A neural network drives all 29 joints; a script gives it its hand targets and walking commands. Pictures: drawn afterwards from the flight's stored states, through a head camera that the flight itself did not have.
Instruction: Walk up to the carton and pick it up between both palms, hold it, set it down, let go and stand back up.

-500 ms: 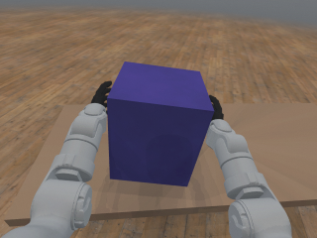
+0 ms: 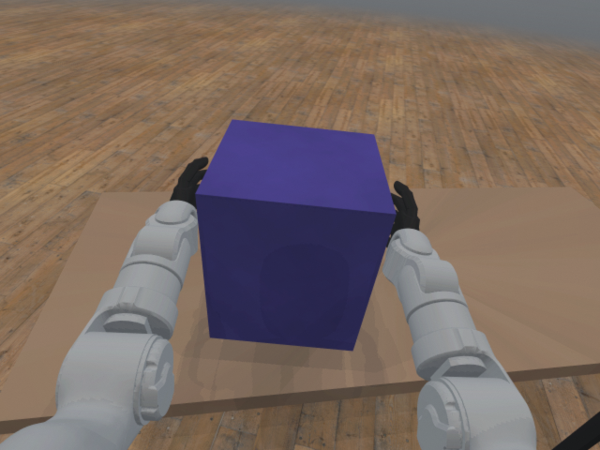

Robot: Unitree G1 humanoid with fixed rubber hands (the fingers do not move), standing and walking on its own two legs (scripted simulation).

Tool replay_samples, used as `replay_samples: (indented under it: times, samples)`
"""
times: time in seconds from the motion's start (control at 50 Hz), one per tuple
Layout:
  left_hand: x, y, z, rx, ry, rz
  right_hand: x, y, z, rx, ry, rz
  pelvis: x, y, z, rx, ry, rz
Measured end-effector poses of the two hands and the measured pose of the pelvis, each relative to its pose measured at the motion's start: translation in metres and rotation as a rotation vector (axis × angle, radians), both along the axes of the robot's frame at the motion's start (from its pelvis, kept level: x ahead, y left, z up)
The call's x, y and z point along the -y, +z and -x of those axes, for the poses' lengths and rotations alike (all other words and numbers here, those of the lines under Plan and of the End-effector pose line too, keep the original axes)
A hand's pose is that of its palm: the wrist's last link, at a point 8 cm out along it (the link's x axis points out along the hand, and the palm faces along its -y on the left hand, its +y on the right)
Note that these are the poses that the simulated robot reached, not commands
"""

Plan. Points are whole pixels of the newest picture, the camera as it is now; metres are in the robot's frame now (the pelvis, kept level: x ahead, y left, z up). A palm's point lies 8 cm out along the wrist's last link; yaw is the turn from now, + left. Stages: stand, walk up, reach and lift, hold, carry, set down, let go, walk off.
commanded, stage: set down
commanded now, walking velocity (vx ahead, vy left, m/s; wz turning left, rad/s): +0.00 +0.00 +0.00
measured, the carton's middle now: (292, 235) +0.41 -0.04 +0.13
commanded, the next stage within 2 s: none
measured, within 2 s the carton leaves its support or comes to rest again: rests again in 1.70 s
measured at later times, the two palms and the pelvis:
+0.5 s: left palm (200, 218) +0.46 +0.10 +0.13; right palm (399, 259) +0.36 -0.19 +0.12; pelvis +0.01 +0.01 +0.00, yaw -1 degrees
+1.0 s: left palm (205, 227) +0.47 +0.09 +0.10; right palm (395, 268) +0.37 -0.19 +0.10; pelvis +0.02 +0.01 +0.00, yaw -1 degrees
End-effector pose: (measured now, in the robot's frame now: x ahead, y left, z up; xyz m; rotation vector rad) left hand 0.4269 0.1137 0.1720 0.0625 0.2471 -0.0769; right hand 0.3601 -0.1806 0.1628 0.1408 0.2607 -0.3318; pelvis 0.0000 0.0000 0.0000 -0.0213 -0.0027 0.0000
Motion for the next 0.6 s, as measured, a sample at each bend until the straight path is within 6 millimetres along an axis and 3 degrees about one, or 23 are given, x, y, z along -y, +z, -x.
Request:
replay_samples:
  times: [0.4,0.6]
  samples:
    - [0.013,-0.032,-0.024,-0.031,-0.082,-0.032,0.006,-0.038,0.001,-0.03,-0.072,-0.001,-0.009,-0.001,-0.011,-0.059,-0.014,0.004]
    - [0.018,-0.043,-0.033,-0.039,-0.102,-0.012,0.009,-0.047,-0.002,-0.034,-0.096,0.01,-0.01,-0.002,-0.015,-0.101,-0.019,0.006]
